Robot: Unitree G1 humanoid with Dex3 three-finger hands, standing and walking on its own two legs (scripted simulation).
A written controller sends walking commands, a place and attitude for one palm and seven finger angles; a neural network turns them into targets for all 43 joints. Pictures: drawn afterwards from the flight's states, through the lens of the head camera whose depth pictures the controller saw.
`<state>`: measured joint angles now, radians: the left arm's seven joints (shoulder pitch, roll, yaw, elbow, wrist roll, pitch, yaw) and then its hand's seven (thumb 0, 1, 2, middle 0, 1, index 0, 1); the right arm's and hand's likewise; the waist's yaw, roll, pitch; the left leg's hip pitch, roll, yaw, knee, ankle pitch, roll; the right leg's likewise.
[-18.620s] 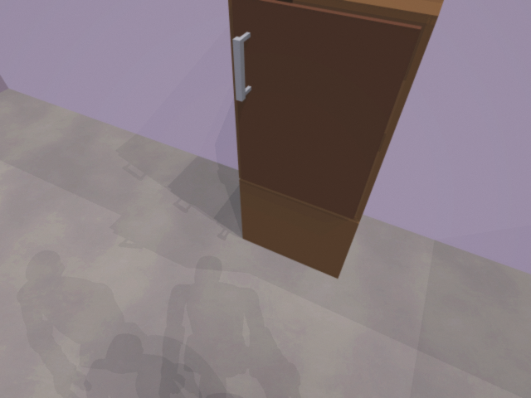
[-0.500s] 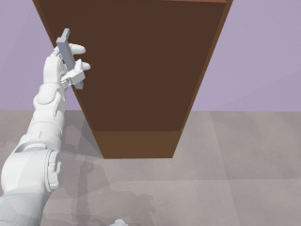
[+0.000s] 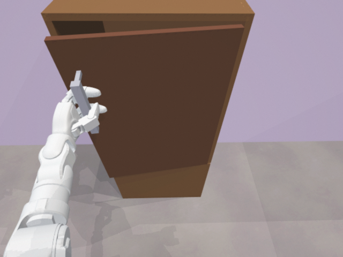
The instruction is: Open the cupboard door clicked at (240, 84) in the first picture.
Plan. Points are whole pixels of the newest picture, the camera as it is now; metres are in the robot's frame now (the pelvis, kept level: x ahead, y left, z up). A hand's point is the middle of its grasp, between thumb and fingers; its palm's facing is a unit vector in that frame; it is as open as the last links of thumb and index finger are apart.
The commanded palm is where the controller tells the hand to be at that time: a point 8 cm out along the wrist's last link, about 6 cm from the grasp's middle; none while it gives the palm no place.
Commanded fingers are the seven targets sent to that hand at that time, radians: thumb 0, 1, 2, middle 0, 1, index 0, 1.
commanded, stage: pull the door open along its arc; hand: left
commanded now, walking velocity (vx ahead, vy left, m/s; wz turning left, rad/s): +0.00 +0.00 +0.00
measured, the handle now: (87, 104) +0.46 +0.20 +0.12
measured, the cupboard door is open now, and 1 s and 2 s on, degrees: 8 39 42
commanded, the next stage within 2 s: open thumb and fingers to let go in 0.68 s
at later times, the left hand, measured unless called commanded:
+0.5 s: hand (117, 166) +0.28 +0.10 +0.12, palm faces +0.35 -0.93 +0.04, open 5.7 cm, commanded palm +0.22 +0.15 +0.12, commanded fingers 0.00 0.90 0.90 -0.40 -1.35 -0.40 -1.35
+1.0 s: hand (135, 181) +0.25 +0.07 +0.12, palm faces +0.40 -0.92 +0.02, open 6.6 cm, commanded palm +0.20 +0.11 +0.12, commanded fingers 0.00 0.06 0.54 -0.34 -1.26 -0.34 -1.26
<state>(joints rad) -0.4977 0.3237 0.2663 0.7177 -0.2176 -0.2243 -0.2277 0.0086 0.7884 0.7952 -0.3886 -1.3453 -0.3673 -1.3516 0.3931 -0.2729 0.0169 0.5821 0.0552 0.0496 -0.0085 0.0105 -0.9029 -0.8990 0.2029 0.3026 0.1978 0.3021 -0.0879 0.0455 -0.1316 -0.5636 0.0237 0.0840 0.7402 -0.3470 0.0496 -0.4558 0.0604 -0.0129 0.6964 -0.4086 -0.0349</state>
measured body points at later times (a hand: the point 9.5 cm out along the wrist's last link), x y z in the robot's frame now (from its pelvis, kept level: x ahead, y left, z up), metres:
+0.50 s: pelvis -0.01 -0.03 +0.01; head -0.03 -0.05 +0.46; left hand +0.26 +0.15 +0.12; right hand +0.19 -0.23 -0.07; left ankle +0.01 +0.09 -0.71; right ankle -0.04 -0.10 -0.71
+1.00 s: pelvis -0.01 -0.05 +0.01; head -0.03 -0.08 +0.46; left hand +0.22 +0.11 +0.12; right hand +0.19 -0.24 -0.08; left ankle +0.01 +0.09 -0.71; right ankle -0.04 -0.10 -0.71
